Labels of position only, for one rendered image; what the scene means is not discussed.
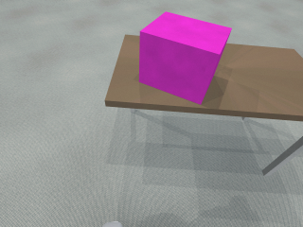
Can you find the carton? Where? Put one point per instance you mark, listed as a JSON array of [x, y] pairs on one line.
[[179, 55]]

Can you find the table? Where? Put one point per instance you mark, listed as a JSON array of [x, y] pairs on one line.
[[249, 81]]

